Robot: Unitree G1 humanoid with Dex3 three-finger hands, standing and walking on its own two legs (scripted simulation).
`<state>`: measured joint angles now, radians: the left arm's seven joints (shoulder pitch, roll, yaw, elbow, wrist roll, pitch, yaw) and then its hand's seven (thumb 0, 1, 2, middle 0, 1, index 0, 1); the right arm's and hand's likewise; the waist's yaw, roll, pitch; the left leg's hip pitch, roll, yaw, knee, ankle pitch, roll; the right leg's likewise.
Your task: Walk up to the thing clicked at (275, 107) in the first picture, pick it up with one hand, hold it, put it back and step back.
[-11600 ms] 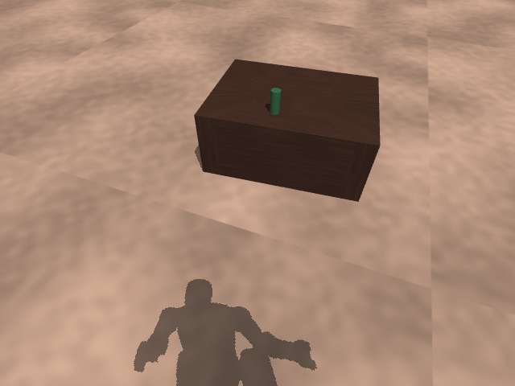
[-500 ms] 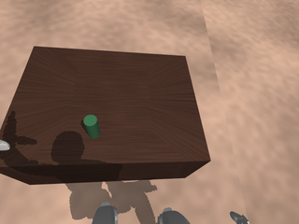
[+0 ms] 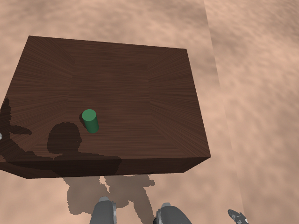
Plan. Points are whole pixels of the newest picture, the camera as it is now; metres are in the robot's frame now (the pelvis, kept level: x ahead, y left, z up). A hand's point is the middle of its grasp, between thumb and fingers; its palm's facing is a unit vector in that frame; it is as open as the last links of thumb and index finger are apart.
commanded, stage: go down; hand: left
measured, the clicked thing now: (91, 121) +0.51 +0.18 -0.25
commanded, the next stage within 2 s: none
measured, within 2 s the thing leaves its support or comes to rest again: neither
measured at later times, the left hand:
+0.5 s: hand out of the picture +0.41 +0.37 +0.04, palm faces +0.19 -0.98 -0.05, open 17.3 cm
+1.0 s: hand out of the picture +0.43 +0.38 +0.05, palm faces +0.18 -0.98 -0.03, open 17.2 cm
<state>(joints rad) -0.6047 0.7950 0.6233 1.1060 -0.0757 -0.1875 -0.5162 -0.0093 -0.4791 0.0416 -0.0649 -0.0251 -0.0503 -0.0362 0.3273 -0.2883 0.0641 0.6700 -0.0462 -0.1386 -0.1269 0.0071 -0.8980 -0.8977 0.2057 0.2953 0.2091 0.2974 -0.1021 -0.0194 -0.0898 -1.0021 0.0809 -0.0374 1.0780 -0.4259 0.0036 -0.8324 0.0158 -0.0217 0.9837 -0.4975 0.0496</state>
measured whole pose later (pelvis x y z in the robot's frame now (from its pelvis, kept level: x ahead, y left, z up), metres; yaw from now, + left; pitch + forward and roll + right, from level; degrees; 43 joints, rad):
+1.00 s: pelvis +0.00 +0.00 -0.01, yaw +0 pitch +23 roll -6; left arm -0.72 0.87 0.65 1.15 -0.10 -0.21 -0.57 -0.01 -0.45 0.04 -0.06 -0.03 -0.05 -0.04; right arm 0.34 -0.29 0.09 0.69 -0.05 -0.12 -0.12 0.01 -0.90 -0.90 0.21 0.30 0.21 0.30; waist -0.12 -0.02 -0.10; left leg -1.08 0.08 -0.05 1.13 -0.45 0.00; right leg -0.91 0.02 -0.03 1.03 -0.52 0.05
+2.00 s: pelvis +0.00 +0.00 -0.02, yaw +0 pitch +24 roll -6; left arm -0.76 0.87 0.69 1.15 -0.14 -0.28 -0.60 -0.01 -0.43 0.03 -0.06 -0.04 -0.05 -0.04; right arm 0.32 -0.29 0.10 0.71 -0.05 -0.12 -0.11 0.01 -0.90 -0.90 0.21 0.30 0.21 0.30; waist -0.13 -0.02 -0.10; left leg -1.14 0.08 -0.06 1.18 -0.46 0.00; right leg -0.96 0.02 -0.04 1.08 -0.53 0.05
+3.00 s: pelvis -0.01 +0.00 -0.03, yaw +0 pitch +24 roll -6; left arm -0.78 0.91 0.72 1.15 -0.16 -0.28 -0.63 -0.01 -0.46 0.03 -0.05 -0.05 -0.05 -0.05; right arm 0.32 -0.29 0.11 0.70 -0.05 -0.12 -0.11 0.01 -0.91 -0.90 0.21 0.30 0.21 0.30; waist -0.14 -0.02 -0.10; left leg -1.18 0.08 -0.07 1.21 -0.46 -0.01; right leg -1.00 0.03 -0.04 1.12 -0.54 0.04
